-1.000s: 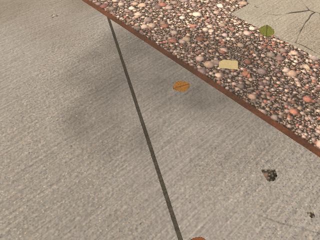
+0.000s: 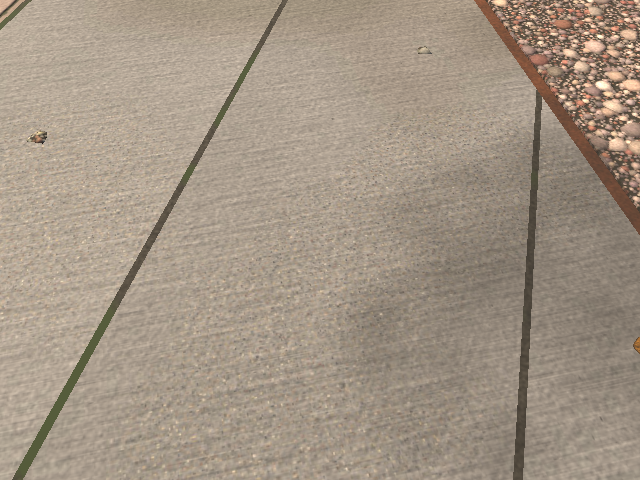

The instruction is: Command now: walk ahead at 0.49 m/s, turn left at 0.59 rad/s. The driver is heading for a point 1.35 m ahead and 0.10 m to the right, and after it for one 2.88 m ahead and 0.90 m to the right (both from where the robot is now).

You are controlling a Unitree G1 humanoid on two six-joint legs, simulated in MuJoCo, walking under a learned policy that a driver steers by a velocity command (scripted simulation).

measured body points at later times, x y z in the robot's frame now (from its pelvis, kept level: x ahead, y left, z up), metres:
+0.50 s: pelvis +0.26 +0.09 +0.00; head +0.29 +0.10 +0.45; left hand +0.29 +0.37 -0.14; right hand +0.43 -0.16 -0.10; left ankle +0.30 +0.18 -0.74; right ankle +0.19 -0.09 -0.64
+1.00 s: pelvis +0.54 +0.06 -0.01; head +0.58 +0.06 +0.44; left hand +0.68 +0.34 -0.11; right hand +0.59 -0.21 -0.15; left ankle +0.36 +0.19 -0.65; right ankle +0.64 -0.01 -0.74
